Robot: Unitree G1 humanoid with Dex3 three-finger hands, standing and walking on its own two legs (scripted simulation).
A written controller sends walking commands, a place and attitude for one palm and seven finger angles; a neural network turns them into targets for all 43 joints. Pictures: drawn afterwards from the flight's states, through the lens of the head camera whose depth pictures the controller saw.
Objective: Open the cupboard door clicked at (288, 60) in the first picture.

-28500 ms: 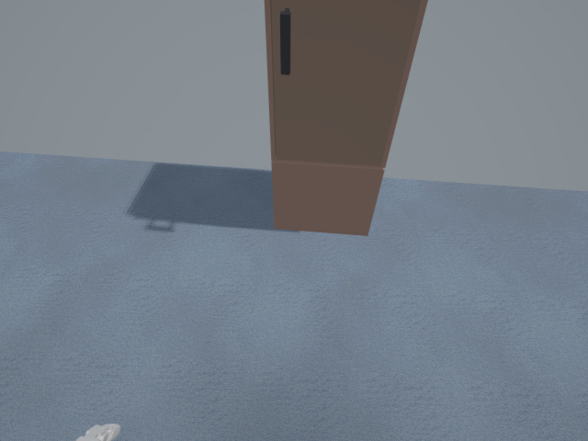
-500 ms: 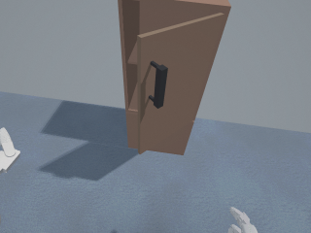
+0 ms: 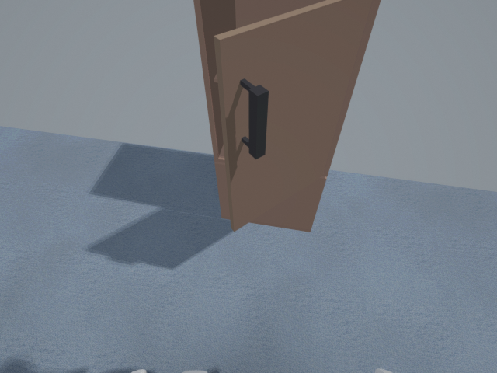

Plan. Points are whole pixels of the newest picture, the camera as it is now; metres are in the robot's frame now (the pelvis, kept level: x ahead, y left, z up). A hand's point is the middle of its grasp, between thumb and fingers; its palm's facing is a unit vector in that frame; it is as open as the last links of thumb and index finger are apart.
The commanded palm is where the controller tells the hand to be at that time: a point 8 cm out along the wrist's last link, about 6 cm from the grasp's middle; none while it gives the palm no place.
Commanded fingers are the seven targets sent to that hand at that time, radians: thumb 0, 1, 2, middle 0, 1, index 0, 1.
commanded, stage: let the arm hang, fingers relaxed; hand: left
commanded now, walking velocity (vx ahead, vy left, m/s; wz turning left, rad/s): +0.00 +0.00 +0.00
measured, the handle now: (251, 119) +0.56 +0.02 +0.09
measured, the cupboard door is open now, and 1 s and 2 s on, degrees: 47 47 47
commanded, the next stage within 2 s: look to check the result in 0.82 s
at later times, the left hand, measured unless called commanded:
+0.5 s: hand out of the picture -0.01 +0.19 -0.16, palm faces +0.04 -0.98 -0.21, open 7.4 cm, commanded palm none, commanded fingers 0.00 0.90 0.90 -0.20 -0.30 -0.20 -0.30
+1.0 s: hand out of the picture -0.02 +0.18 -0.16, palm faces +0.05 -0.98 -0.17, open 7.4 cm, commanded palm none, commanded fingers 0.00 0.90 0.90 -0.20 -0.30 -0.20 -0.30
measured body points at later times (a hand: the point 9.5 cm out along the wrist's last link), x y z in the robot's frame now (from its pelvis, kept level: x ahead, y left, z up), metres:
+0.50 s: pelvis +0.01 +0.03 +0.01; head +0.01 +0.00 +0.46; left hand -0.01 +0.25 -0.14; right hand -0.02 -0.17 -0.16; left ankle +0.00 +0.13 -0.73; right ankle +0.01 -0.06 -0.73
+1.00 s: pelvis +0.01 +0.03 +0.01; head +0.02 +0.02 +0.46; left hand -0.02 +0.23 -0.15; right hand -0.03 -0.17 -0.16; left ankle +0.00 +0.13 -0.73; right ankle +0.01 -0.06 -0.73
